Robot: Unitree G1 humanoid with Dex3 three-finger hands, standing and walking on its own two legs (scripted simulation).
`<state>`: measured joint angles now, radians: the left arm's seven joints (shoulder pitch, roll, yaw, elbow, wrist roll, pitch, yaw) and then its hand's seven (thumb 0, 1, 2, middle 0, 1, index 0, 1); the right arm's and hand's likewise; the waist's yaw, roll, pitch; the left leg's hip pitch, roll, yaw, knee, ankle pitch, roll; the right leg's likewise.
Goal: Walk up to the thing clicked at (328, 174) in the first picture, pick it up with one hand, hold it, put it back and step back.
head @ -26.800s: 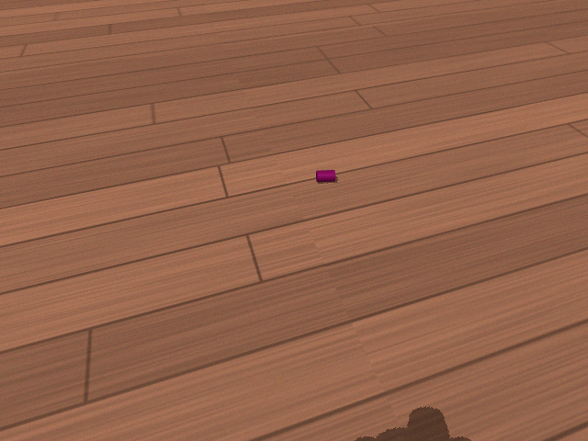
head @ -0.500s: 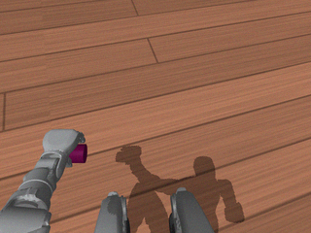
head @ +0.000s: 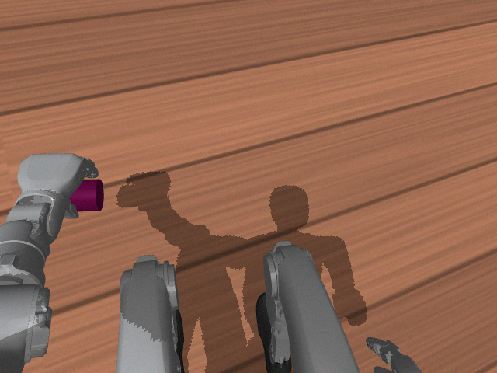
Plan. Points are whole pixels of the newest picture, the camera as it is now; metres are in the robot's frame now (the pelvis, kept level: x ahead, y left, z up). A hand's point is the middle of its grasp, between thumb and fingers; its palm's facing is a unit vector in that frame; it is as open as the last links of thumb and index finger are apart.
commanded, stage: crouch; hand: left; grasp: from above
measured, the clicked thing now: (72, 195) +0.43 +0.28 -0.21
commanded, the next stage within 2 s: lower in 0.70 s
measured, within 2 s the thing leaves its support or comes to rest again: rests again in 1.80 s
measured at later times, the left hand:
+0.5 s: hand (79, 197) +0.44 +0.28 -0.25, palm faces -0.48 -0.01 -0.88, open 8.1 cm
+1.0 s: hand (84, 199) +0.45 +0.28 -0.30, palm faces -0.49 -0.03 -0.87, open 8.2 cm
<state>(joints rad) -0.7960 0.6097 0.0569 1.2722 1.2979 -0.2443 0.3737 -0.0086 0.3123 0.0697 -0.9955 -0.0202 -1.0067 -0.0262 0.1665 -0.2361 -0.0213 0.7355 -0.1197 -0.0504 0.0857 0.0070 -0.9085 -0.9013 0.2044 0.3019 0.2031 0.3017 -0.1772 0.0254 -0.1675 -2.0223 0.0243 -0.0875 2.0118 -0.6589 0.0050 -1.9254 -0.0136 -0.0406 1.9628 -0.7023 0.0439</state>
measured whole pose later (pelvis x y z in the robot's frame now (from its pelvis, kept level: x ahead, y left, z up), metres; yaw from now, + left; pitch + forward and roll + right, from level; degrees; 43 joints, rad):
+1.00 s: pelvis -0.01 -0.01 -0.12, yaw -4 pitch +34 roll -9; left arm -0.94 0.82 0.14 1.44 1.34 -0.32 0.38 -0.01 0.29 0.12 -0.98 -0.04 -0.99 -0.06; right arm 0.12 -0.26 0.06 0.76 -0.17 -0.03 0.14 0.00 -0.91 -0.90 0.20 0.30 0.20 0.30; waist -0.24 -0.03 -0.02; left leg -2.32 0.03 -0.16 2.39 -0.68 -0.01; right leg -2.21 0.03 -0.07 2.32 -0.72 0.05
